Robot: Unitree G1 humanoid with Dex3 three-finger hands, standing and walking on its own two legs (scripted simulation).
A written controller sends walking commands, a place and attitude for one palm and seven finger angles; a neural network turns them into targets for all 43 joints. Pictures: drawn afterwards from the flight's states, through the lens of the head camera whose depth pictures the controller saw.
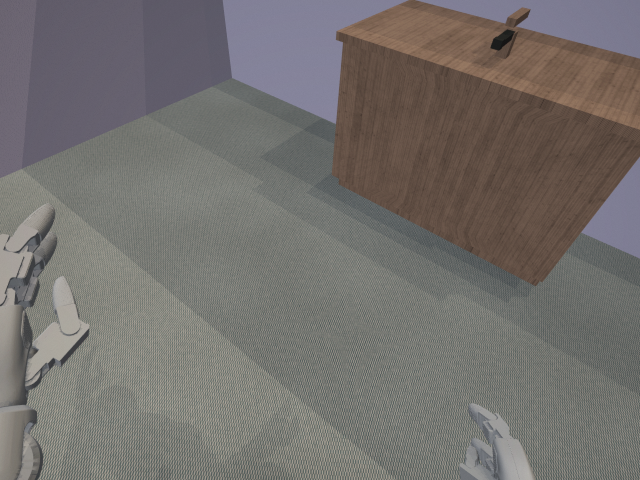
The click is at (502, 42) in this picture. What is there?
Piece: tap's lever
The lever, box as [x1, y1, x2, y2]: [490, 37, 504, 50]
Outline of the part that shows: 495,37 490,47 498,50 501,48 500,46 504,39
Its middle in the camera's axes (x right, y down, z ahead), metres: +0.54 -0.60 +1.18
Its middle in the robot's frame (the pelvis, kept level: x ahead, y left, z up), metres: +1.32 -0.46 +0.05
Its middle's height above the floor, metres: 0.82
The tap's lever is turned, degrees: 0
